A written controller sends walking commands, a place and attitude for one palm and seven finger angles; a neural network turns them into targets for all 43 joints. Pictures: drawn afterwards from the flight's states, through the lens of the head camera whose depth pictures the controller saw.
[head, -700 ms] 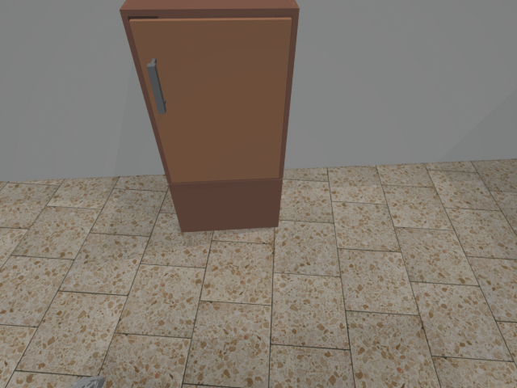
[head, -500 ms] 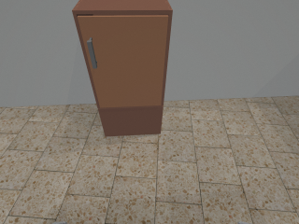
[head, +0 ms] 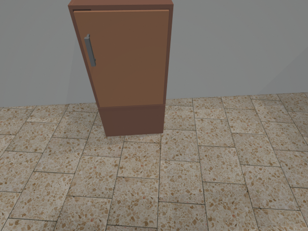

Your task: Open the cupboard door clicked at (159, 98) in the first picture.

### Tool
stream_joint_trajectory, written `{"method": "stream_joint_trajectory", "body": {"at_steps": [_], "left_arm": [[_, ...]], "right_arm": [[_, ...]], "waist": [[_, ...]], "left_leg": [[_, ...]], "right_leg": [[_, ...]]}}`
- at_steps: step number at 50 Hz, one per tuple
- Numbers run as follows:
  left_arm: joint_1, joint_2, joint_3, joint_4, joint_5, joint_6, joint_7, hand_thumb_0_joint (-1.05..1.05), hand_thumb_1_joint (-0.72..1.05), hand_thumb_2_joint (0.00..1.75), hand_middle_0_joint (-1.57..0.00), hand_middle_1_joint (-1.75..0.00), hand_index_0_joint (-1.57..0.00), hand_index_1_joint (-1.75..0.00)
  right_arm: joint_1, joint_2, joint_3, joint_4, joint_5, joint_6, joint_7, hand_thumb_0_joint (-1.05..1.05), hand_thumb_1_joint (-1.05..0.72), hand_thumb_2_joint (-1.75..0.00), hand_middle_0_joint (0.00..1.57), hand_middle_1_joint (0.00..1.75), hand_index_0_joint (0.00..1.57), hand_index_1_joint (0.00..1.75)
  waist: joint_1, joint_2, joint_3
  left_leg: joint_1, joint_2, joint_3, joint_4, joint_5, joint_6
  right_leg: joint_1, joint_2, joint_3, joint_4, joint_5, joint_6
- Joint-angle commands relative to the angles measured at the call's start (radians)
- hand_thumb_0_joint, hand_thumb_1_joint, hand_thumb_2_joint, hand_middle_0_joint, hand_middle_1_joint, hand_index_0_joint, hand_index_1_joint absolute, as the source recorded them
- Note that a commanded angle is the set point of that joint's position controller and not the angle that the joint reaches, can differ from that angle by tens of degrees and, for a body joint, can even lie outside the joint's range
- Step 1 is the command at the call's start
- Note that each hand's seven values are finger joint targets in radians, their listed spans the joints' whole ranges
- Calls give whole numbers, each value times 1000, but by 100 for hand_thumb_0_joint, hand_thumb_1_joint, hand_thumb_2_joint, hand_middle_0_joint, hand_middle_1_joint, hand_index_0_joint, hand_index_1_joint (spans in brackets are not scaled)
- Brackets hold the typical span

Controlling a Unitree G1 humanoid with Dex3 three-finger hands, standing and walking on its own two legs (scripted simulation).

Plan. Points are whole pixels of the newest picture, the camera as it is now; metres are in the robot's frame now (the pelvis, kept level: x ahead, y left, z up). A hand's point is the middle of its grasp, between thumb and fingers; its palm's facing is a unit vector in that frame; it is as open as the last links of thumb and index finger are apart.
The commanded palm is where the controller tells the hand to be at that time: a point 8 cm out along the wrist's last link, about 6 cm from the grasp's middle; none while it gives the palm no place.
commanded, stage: stand and wait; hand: left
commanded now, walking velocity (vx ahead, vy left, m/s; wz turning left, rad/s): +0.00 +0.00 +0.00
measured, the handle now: (91, 50) +0.90 +0.37 +0.01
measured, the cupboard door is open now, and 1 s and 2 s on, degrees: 0 0 0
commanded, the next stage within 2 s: look at it before walking up in 0.12 s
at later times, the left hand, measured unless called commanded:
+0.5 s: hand out of the picture +0.08 +0.24 -0.15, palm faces -0.02 -0.94 -0.34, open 7.4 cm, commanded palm none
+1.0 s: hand out of the picture +0.08 +0.24 -0.15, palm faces -0.01 -0.94 -0.34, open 7.4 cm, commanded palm none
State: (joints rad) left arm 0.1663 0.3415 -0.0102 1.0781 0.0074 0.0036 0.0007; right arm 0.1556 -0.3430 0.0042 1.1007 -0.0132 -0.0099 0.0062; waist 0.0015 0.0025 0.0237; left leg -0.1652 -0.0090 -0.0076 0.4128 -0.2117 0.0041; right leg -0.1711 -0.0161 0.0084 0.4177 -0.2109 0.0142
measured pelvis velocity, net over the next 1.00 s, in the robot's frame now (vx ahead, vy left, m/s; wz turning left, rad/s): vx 0.01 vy -0.01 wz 0.01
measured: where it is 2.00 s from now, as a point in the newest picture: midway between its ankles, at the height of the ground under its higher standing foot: outside the picture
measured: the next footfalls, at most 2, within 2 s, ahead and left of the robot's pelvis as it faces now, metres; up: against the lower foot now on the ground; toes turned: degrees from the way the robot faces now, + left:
right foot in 2.00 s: +0.38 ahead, +0.00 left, +0.00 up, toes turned +0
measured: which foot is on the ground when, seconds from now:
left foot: down 0.00-1.00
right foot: down 0.00-1.00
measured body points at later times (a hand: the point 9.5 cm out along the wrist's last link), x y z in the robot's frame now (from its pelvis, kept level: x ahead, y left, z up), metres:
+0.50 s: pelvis +0.01 +0.00 +0.00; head +0.00 -0.01 +0.45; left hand +0.08 +0.29 -0.13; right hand +0.09 -0.30 -0.13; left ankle +0.01 +0.12 -0.74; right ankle +0.01 -0.13 -0.74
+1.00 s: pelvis +0.01 -0.01 +0.00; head +0.01 -0.01 +0.45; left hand +0.08 +0.29 -0.13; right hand +0.09 -0.30 -0.13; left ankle +0.01 +0.12 -0.74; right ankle +0.01 -0.13 -0.74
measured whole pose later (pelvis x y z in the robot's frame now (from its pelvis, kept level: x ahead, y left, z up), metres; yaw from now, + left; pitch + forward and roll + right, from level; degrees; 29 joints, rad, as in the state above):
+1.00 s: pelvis +0.01 -0.01 +0.00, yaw +1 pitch -2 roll +0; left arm 0.14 0.34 -0.01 1.08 0.01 0.00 0.00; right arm 0.12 -0.35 0.01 1.10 -0.01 -0.01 0.00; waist 0.00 0.00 0.03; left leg -0.14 -0.01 -0.02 0.37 -0.20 0.00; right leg -0.15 -0.01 0.00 0.38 -0.20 0.01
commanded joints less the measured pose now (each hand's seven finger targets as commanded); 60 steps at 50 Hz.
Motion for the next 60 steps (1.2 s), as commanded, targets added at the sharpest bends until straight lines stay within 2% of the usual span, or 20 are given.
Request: {"method": "stream_joint_trajectory", "body": {"at_steps": [1, 20, 25, 41, 45, 47, 50, 52, 56, 57, 58, 59, 60], "left_arm": [[-57, 202, 43, -64, 4, -29, 11, 0, 90, 90, -20, -30, -20, -30], [-68, 204, 46, -64, 5, -33, 12, 0, 90, 90, -20, -30, -20, -30], [-70, 205, 45, -62, 5, -32, 11, 0, 90, 90, -20, -30, -20, -30], [-59, 208, 45, -53, 4, -34, 11, 0, 90, 90, -20, -30, -20, -30], [-60, 211, 48, -56, 4, -31, 12, 0, 90, 90, -20, -30, -20, -30], [-60, 202, 48, -57, 4, -26, 12, 0, 90, 90, -20, -30, -20, -30], [-38, 167, 46, -63, 4, -16, 17, 0, 90, 90, -20, -30, -20, -30], [-27, 140, 41, -63, 4, -7, 19, 0, 90, 90, -20, -30, -20, -30], [5, 100, 36, -69, 4, 5, 27, 0, 90, 90, -20, -30, -20, -30], [6, 99, 35, -71, 4, 5, 27, 0, 90, 90, -20, -30, -20, -30], [18, 92, 36, -67, 4, 4, 26, 0, 90, 90, -20, -30, -20, -30], [36, 98, 40, -66, 7, 3, 23, 0, 90, 90, -20, -30, -20, -30], [61, 116, 48, -64, 12, 5, 21, 0, 90, 90, -20, -30, -20, -30]], "right_arm": [[-66, -199, -42, -63, 4, -23, -16, 0, -90, -90, 20, 30, 20, 30], [-74, -203, -41, -57, 6, -27, -18, 0, -90, -90, 20, 30, 20, 30], [-80, -203, -40, -57, 6, -24, -18, 0, -90, -90, 20, 30, 20, 30], [-83, -205, -39, -52, 7, -25, -20, 0, -90, -90, 20, 30, 20, 30], [-87, -208, -38, -56, 7, -22, -18, 0, -90, -90, 20, 30, 20, 30], [-83, -198, -37, -60, 5, -19, -17, 0, -90, -90, 20, 30, 20, 30], [-62, -161, -30, -65, 5, -11, -15, 0, -90, -90, 20, 30, 20, 30], [-50, -131, -25, -65, 4, -2, -14, 0, -90, -90, 20, 30, 20, 30], [-19, -82, -20, -72, 3, 11, -12, 0, -90, -90, 20, 30, 20, 30], [-13, -78, -19, -72, 3, 12, -13, 0, -90, -90, 20, 30, 20, 30], [0, -72, -17, -71, 1, 15, -12, 0, -90, -90, 20, 30, 20, 30], [10, -64, -17, -71, -3, 18, -10, 0, -90, -90, 20, 30, 20, 30], [16, -56, -18, -76, -5, 22, -8, 0, -90, -90, 20, 30, 20, 30]], "waist": [[0, -7, -26], [0, -10, -56], [-2, -7, -41], [-1, -9, -62], [3, 1, -35], [2, 3, -37], [6, 4, -54], [7, 1, -37], [9, -8, -46], [7, -13, -47], [9, -17, -60], [15, -38, -59], [24, -91, -43]], "left_leg": [[-19, 116, -106, -94, 42, 30], [21, 123, -102, -97, 127, 26], [24, 123, -101, -103, 114, 25], [52, 126, -96, -106, 151, 22], [26, 125, -103, -107, 148, 24], [13, 123, -108, -99, 147, 24], [-5, 120, -114, -68, 186, 22], [-31, 115, -116, -57, 165, 18], [-65, 105, -121, -16, 182, 13], [-67, 103, -119, -13, 173, 11], [-74, 94, -115, -5, 113, 10], [-103, 73, -105, 18, 8, 9], [-165, 40, -74, 75, -114, 6]], "right_leg": [[-10, -102, 103, -87, 12, -43], [24, -103, 96, -89, 113, -41], [13, -102, 99, -100, 100, -42], [39, -106, 96, -106, 151, -41], [34, -107, 81, -99, 130, -37], [33, -108, 76, -87, 115, -33], [44, -112, 56, -55, 133, -24], [29, -115, 52, -44, 108, -18], [23, -125, 44, -14, 112, -13], [18, -127, 51, -17, 103, -16], [29, -134, 53, -33, 30, -15], [36, -146, 79, -64, -104, -25], [52, -181, 129, -116, -263, -49]]}}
